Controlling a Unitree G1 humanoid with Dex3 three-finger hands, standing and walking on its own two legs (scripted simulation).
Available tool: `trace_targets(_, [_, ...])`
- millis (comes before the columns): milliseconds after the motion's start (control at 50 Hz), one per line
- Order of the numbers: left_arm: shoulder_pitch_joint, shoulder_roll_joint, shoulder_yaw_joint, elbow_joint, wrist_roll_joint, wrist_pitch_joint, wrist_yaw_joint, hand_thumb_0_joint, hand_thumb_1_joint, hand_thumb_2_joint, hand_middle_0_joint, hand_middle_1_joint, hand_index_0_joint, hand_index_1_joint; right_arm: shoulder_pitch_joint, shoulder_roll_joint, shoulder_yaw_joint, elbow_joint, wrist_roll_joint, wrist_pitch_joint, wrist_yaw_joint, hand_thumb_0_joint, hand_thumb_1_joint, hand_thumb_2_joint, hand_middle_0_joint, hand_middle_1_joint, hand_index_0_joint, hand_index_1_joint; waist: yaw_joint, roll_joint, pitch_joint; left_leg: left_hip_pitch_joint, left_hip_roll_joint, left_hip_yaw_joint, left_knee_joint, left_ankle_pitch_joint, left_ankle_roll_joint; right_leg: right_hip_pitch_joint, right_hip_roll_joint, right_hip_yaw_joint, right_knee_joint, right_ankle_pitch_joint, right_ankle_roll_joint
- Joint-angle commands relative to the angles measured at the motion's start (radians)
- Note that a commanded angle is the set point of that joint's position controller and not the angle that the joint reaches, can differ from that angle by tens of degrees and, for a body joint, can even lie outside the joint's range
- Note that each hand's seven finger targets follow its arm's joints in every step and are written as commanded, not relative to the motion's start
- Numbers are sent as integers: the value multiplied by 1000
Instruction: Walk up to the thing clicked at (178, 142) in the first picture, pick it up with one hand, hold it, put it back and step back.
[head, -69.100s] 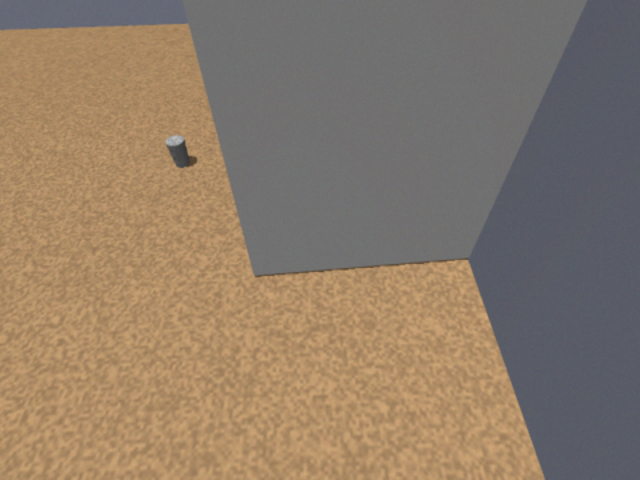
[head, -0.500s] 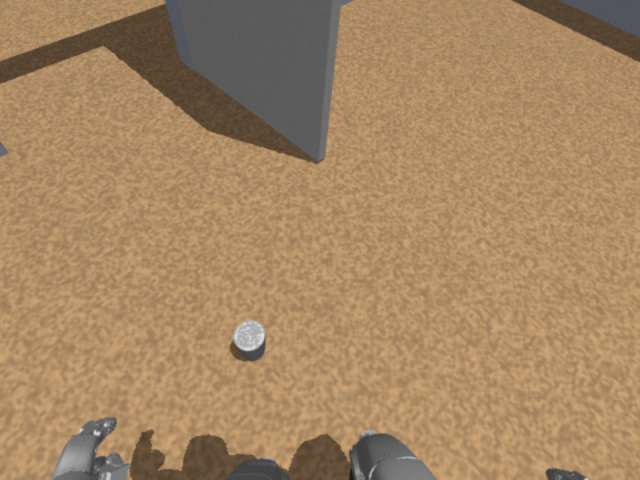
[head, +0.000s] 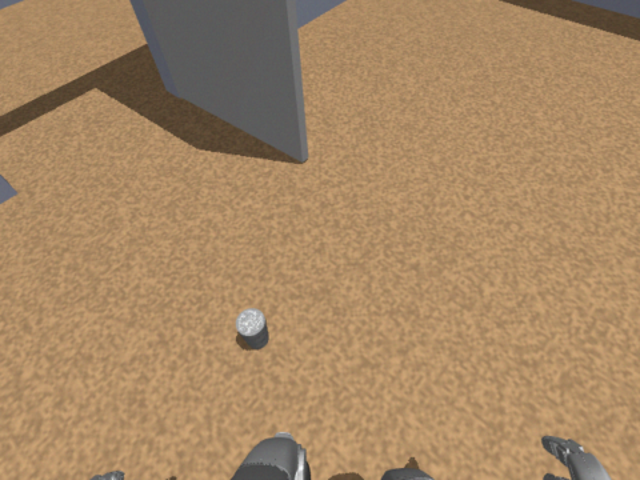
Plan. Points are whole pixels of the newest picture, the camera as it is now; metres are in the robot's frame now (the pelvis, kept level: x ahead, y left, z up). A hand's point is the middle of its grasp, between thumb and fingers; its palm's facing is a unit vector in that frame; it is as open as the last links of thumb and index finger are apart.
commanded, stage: step back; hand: left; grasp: from above
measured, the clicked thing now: (254, 330) +0.57 +0.25 -0.69
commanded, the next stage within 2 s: none
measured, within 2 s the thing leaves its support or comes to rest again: neither
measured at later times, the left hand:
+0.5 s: hand out of the picture -0.04 +0.27 -0.14, palm faces +0.09 -0.93 -0.36, open 7.3 cm
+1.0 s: hand out of the picture -0.22 +0.24 -0.14, palm faces +0.10 -0.90 -0.42, open 7.3 cm
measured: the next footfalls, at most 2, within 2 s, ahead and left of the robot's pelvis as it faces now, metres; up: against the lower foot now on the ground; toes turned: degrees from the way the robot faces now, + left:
left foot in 0.30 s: -0.07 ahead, +0.11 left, +0.00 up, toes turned +3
right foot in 0.66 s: -0.18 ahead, -0.17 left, +0.00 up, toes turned +5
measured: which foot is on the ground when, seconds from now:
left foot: up 0.00-0.28, down 0.30-0.68, up 0.70-0.96, down 0.98-1.00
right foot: down 0.00-0.32, up 0.34-0.64, down 0.66-1.00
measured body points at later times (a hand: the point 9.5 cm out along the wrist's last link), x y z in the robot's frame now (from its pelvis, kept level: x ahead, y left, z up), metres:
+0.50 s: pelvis -0.14 -0.01 +0.01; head -0.09 +0.02 +0.45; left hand -0.05 +0.32 -0.11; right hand -0.02 -0.31 -0.10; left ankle -0.11 +0.11 -0.72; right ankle -0.15 -0.15 -0.64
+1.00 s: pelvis -0.32 -0.05 -0.01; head -0.26 -0.04 +0.44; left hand -0.22 +0.29 -0.11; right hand -0.21 -0.36 -0.13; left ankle -0.33 +0.07 -0.73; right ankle -0.22 -0.17 -0.72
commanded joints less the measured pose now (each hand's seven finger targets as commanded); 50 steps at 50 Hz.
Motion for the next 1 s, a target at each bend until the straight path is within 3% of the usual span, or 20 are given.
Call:
trace_targets(0, [-135, 243, 64, -140, 3, -41, 35, 0, 900, 900, -200, -300, -200, -300, 70, -193, -47, -46, 17, -32, -19, 0, -900, -900, 200, 300, 200, 300, -40, -135, -99, 5, -103, -154, 375, -66, -16, -87, -270, 241, -292, 439, -192])
trace_targets(120, [-14, 212, 63, -151, 9, -31, 44, 0, 900, 900, -200, -300, -200, -300, 56, -188, -30, -87, 3, -43, -30, 0, -900, -900, 200, 300, 200, 300, 53, -172, -170, -65, -48, -84, 156, -130, -29, 223, -272, 185, -193, 600, -202])
trace_targets(200, [-25, 241, 62, -170, 0, -21, 41, 0, 900, 900, -200, -300, -200, -300, 122, -183, -38, -74, -5, -46, -23, 0, -900, -900, 200, 300, 200, 300, 27, -207, -221, 82, -8, -16, -129, -64, -9, 195, -275, 194, -147, 588, -179])
trace_targets(260, [-62, 236, 50, -184, -12, -7, 31, 0, 900, 900, -200, -300, -200, -300, 191, -199, -56, -41, -18, -54, -18, 0, -900, -900, 200, 300, 200, 300, -20, -124, -241, 278, 19, -20, -391, 238, 26, 47, -219, 141, -84, 394, -88])
trace_targets(280, [-45, 207, 44, -190, -14, -4, 27, 0, 900, 900, -200, -300, -200, -300, 182, -255, -70, -54, -31, -58, -18, 0, -900, -900, 200, 300, 200, 300, -15, -1, -241, 336, 177, -227, -432, 271, 84, -94, -142, 103, 5, 197, -39])
trace_targets(300, [-91, 202, 46, -201, -20, -9, 32, 0, 900, 900, -200, -300, -200, -300, 101, -366, -90, -78, -24, -53, -7, 0, -900, -900, 200, 300, 200, 300, -20, 219, -195, 239, 376, -442, -485, 389, 225, -173, 31, -56, 180, -118, 10])
trace_targets(320, [-155, 225, 63, -195, -3, -9, 39, 0, 900, 900, -200, -300, -200, -300, 94, -374, -93, -91, -32, -59, -9, 0, -900, -900, 200, 300, 200, 300, -70, 196, -163, 134, 444, -537, -499, 470, 313, -151, 37, 73, 402, -264, 20])
trace_targets(400, [-19, 211, 67, -133, -23, -6, 39, 0, 900, 900, -200, -300, -200, -300, 14, -263, -60, -105, -27, -65, -30, 0, -900, -900, 200, 300, 200, 300, 26, 85, -170, 269, 300, -247, -358, 679, 236, -258, 66, 146, 590, -159, 14])
trace_targets(500, [-33, 193, 64, -133, -13, -12, 32, 0, 900, 900, -200, -300, -200, -300, 72, -259, -67, -119, -28, -56, -30, 0, -900, -900, 200, 300, 200, 300, -30, 130, -177, 359, 308, -230, -326, 654, 267, -234, 29, 91, 383, -177, 64])
trace_targets(600, [75, 181, 55, -64, -8, -34, 26, 0, 900, 900, -200, -300, -200, -300, 19, -284, -67, -142, -18, -32, -18, 0, -900, -900, 200, 300, 200, 300, 9, 169, -262, 288, 248, -173, -235, 520, 191, 11, 0, -38, -139, 48, 31])
trace_targets(640, [110, 236, 69, -41, 11, -42, 27, 0, 900, 900, -200, -300, -200, -300, 18, -247, -55, -148, -4, -21, -13, 0, -900, -900, 200, 300, 200, 300, 23, 79, -254, 74, 175, -154, -168, 300, 96, 158, -55, 66, -226, 139, -14])
trace_targets(660, [84, 342, 95, -61, 8, -38, 24, 0, 900, 900, -200, -300, -200, -300, -35, -194, -46, -174, 9, -24, -17, 0, -900, -900, 200, 300, 200, 300, 52, -219, -200, -86, -20, -78, 12, -11, 26, 78, -261, 368, -298, 116, -136])
trace_targets(680, [7, 421, 108, -96, 15, -36, 24, 0, 900, 900, -200, -300, -200, -300, -32, -215, -58, -162, 3, -16, -30, 0, -900, -900, 200, 300, 200, 300, 66, -336, -152, -13, -53, -98, 277, -209, -5, -159, -449, 559, -370, 124, -276])
trace_targets(700, [-52, 381, 94, -125, 10, -43, 30, 0, 900, 900, -200, -300, -200, -300, -13, -243, -65, -152, 5, -11, -28, 0, -900, -900, 200, 300, 200, 300, 27, -264, -112, 15, -25, -192, 405, -179, -3, -237, -457, 530, -383, 134, -276])
trace_targets(740, [-155, 286, 69, -137, 9, -42, 39, 0, 900, 900, -200, -300, -200, -300, 63, -223, -55, -105, 16, -19, -25, 0, -900, -900, 200, 300, 200, 300, -30, -139, -96, -9, -75, -161, 423, -75, 0, -167, -298, 248, -255, 308, -192])
trace_targets(780, [-130, 278, 71, -140, 17, -41, 44, 0, 900, 900, -200, -300, -200, -300, 77, -209, -43, -104, 7, -29, -24, 0, -900, -900, 200, 300, 200, 300, -7, -182, -113, 27, -53, -122, 350, -74, -10, -129, -253, 179, -212, 349, -165])
trace_targets(880, [-49, 274, 63, -135, 14, -24, 51, 0, 900, 900, -200, -300, -200, -300, 74, -187, -41, -107, -14, -32, -18, 0, -900, -900, 200, 300, 200, 300, 39, -237, -176, 52, -9, -21, -61, -103, -10, 91, -273, 195, -147, 453, -158])
trace_targets(940, [-55, 254, 44, -144, -9, -4, 42, 0, 900, 900, -200, -300, -200, -300, 175, -198, -55, -54, -23, -39, -18, 0, -900, -900, 200, 300, 200, 300, -4, -176, -233, 255, 3, 2, -415, 174, 18, 18, -224, 160, -26, 388, -90])
trace_targets(960, [-25, 217, 32, -147, -12, 0, 39, 0, 900, 900, -200, -300, -200, -300, 163, -255, -73, -59, -39, -40, -18, 0, -900, -900, 200, 300, 200, 300, 6, -46, -242, 347, 157, -224, -453, 199, 72, -149, -153, 117, 70, 207, -38])
trace_targets(980, [-84, 211, 31, -167, -22, -6, 47, 0, 900, 900, -200, -300, -200, -300, 88, -386, -88, -87, -34, -34, -4, 0, -900, -900, 200, 300, 200, 300, -11, 233, -209, 233, 385, -484, -496, 328, 223, -239, 24, -46, 267, -198, 17])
